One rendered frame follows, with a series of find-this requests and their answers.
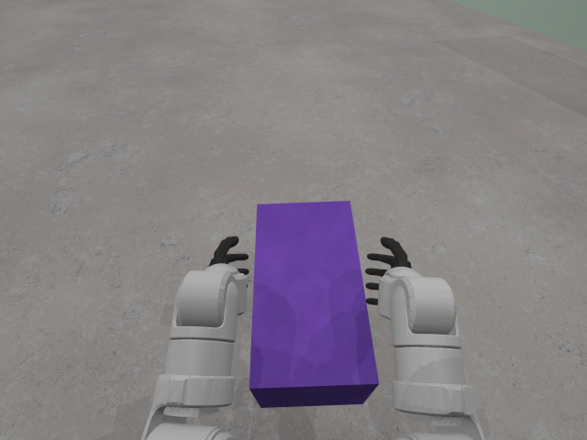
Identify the carton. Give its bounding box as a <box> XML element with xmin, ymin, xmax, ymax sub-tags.
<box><xmin>249</xmin><ymin>201</ymin><xmax>379</xmax><ymax>408</ymax></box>

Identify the robot right forearm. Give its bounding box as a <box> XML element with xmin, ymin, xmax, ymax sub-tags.
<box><xmin>377</xmin><ymin>267</ymin><xmax>485</xmax><ymax>440</ymax></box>

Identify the robot left hand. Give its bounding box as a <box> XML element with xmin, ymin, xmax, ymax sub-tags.
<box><xmin>208</xmin><ymin>236</ymin><xmax>249</xmax><ymax>288</ymax></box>

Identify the robot left forearm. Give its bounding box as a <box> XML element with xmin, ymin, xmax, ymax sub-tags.
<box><xmin>141</xmin><ymin>263</ymin><xmax>248</xmax><ymax>440</ymax></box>

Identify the robot right hand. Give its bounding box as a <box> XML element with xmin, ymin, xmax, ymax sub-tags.
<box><xmin>365</xmin><ymin>237</ymin><xmax>411</xmax><ymax>305</ymax></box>

